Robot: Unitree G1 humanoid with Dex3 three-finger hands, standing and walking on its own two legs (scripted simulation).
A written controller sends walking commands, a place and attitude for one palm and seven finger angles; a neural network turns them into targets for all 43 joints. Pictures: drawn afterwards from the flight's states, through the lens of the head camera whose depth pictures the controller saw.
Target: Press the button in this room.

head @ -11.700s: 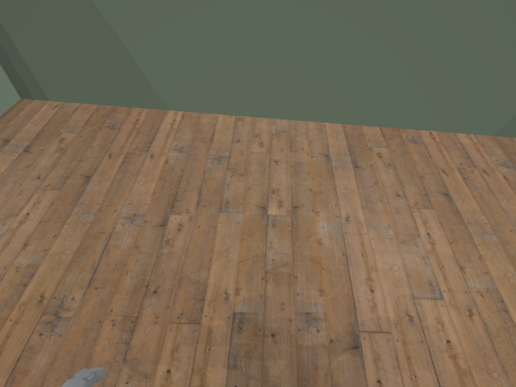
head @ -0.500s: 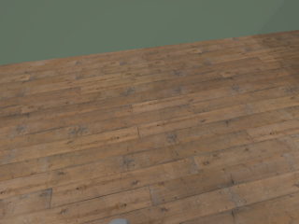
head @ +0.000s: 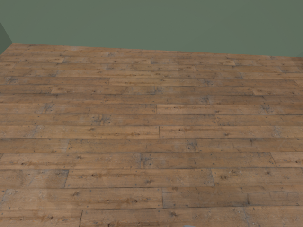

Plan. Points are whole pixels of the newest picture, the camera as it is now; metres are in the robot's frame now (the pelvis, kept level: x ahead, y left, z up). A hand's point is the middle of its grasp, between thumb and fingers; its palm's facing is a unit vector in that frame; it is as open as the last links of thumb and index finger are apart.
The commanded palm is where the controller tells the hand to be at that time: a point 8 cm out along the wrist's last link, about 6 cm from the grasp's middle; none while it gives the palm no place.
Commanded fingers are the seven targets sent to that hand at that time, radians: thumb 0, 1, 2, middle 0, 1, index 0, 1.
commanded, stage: turn or walk to find it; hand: left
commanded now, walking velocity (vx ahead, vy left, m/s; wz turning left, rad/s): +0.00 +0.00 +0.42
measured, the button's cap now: out of the picture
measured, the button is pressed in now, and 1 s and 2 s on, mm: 0 0 0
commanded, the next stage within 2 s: none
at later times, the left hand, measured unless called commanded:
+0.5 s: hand out of the picture -0.02 +0.14 -0.15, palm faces +0.27 -0.93 -0.26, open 7.3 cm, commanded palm none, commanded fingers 0.00 0.90 0.90 -0.20 -0.30 -0.20 -0.30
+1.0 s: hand out of the picture -0.10 +0.22 -0.17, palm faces +0.44 -0.86 -0.24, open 7.4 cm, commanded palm none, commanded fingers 0.00 0.90 0.90 -0.20 -0.30 -0.20 -0.30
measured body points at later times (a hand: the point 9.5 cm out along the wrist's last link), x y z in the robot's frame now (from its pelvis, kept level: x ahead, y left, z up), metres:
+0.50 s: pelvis -0.04 -0.06 +0.00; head -0.01 -0.08 +0.45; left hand -0.04 +0.19 -0.13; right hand +0.04 -0.31 -0.16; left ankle -0.11 +0.10 -0.66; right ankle +0.00 -0.14 -0.74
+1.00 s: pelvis -0.08 +0.00 +0.00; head -0.06 +0.02 +0.45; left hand -0.13 +0.26 -0.15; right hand +0.08 -0.20 -0.14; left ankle -0.11 +0.08 -0.74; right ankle -0.04 -0.16 -0.67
